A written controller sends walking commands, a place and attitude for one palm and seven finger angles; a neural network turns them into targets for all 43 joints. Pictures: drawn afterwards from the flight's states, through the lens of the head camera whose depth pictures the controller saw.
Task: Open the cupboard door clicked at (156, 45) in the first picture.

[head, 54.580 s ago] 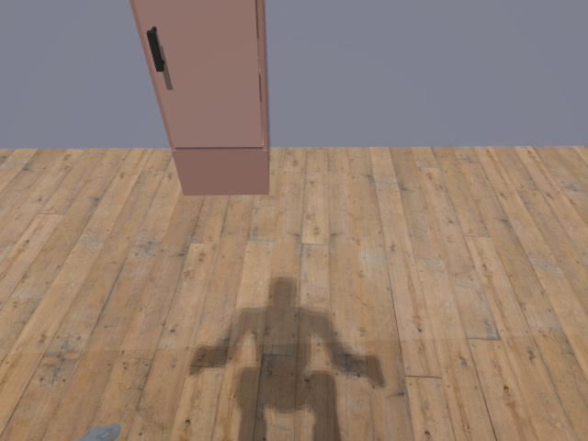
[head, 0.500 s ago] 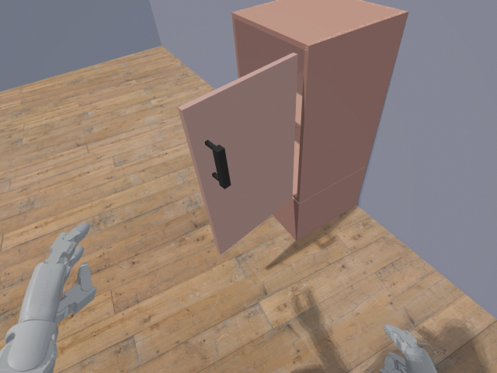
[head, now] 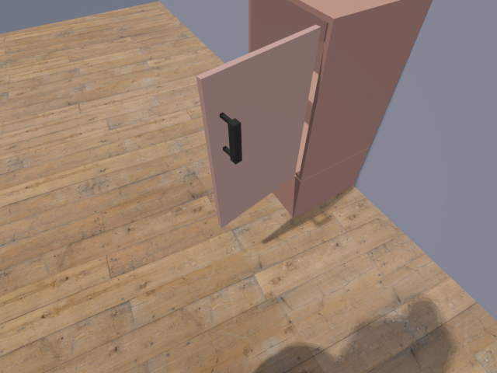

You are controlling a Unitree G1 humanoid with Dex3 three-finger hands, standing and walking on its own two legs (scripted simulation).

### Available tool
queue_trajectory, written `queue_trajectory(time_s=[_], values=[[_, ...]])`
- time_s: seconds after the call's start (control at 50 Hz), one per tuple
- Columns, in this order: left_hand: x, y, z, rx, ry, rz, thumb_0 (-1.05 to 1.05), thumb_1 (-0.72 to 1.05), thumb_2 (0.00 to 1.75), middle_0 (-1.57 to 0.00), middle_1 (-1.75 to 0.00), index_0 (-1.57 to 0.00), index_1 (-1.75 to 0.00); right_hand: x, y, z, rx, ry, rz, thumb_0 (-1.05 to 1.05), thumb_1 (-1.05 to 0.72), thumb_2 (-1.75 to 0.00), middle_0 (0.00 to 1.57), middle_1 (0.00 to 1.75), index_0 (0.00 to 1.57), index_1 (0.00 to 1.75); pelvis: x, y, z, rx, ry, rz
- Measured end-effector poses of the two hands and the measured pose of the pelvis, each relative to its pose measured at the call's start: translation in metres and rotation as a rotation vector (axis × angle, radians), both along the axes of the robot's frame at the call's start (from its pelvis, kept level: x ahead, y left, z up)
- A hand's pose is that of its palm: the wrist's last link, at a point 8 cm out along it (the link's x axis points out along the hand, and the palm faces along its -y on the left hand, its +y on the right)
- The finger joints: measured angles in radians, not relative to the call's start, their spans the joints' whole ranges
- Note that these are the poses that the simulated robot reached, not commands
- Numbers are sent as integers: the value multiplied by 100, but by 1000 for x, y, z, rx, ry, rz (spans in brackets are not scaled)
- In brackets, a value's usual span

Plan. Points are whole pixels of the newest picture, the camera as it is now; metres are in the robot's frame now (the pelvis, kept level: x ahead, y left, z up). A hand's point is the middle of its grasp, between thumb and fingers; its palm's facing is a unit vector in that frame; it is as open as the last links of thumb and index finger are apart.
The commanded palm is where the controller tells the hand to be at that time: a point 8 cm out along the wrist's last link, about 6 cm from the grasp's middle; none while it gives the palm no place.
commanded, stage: let the arm hang, fingers relaxed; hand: left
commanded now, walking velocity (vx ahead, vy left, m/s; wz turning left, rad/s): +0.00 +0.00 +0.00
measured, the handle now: (230, 138) +0.64 +0.09 -0.04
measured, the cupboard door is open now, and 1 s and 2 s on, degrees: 100 100 100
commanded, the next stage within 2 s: look to check the result in 0.50 s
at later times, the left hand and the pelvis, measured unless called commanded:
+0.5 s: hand out of the picture +0.00 +0.17 -0.17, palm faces +0.00 -0.98 -0.18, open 7.3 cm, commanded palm none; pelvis +0.00 +0.01 +0.00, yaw -1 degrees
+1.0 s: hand out of the picture -0.02 +0.15 -0.17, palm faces +0.02 -0.98 -0.18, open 7.4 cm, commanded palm none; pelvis +0.01 -0.01 +0.00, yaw -1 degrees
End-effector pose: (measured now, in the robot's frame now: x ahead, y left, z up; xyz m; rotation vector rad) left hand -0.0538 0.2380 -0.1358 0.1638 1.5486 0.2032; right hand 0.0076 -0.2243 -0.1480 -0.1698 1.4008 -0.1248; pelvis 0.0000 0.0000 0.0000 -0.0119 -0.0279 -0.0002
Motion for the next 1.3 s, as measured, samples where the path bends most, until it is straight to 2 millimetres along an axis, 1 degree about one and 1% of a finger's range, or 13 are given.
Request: queue_trajectory(time_s=[0.06,0.14,0.24,0.32,0.4,0.52,0.62,0.72,0.84,0.94,1.06,1.3], values=[[5,5,3,13,-23,-11,1,92,90,-20,-30,-20,-29,-5,7,-3,13,-2,-11,1,-92,-90,20,30,20,30,-3,4,1,3,-4,-4],[20,7,2,14,-70,-32,1,91,90,-20,-30,-20,-29,-11,12,-4,24,-6,-27,1,-93,-90,20,30,20,30,-5,7,2,8,-8,-10],[40,1,-1,-6,-126,-55,0,91,90,-20,-30,-20,-29,-21,16,-4,29,-2,-48,0,-92,-90,20,30,20,30,-6,9,2,12,-7,-16],[51,-7,-3,-28,-154,-65,0,91,90,-20,-30,-20,-29,-29,19,-3,33,12,-61,0,-91,-90,20,30,20,30,-6,8,2,15,-5,-19],[55,-14,-5,-45,-159,-68,0,91,90,-20,-30,-20,-29,-36,22,-3,39,31,-72,0,-91,-90,20,30,20,30,-4,7,2,16,-2,-20],[48,-20,-7,-52,-128,-55,0,91,90,-20,-30,-20,-29,-41,25,-3,46,56,-82,0,-91,-90,20,30,20,30,-1,5,2,17,0,-21],[37,-23,-6,-50,-94,-40,0,91,90,-20,-30,-20,-29,-38,25,-3,50,62,-82,0,-91,-90,20,30,20,30,2,3,2,17,1,-20],[29,-26,-5,-46,-68,-27,0,91,90,-20,-30,-20,-29,-30,23,-4,51,54,-76,0,-91,-90,20,30,20,30,4,0,2,17,2,-20],[25,-31,-5,-46,-56,-18,0,91,90,-20,-30,-20,-29,-21,14,-3,38,45,-68,0,-91,-90,20,30,20,30,7,-4,2,17,3,-18],[29,-35,-6,-49,-59,-20,0,91,90,-20,-30,-20,-29,-14,7,-3,27,35,-63,0,-91,-90,20,30,20,30,10,-7,2,17,4,-19],[39,-39,-6,-50,-76,-25,0,91,90,-20,-30,-20,-29,-8,1,-2,21,25,-61,0,-91,-90,20,30,20,30,13,-11,2,19,4,-19],[57,-41,-7,-40,-112,-34,0,91,90,-20,-30,-20,-29,-4,-5,-2,19,26,-63,0,-91,-90,20,30,20,30,18,-17,2,19,3,-19]])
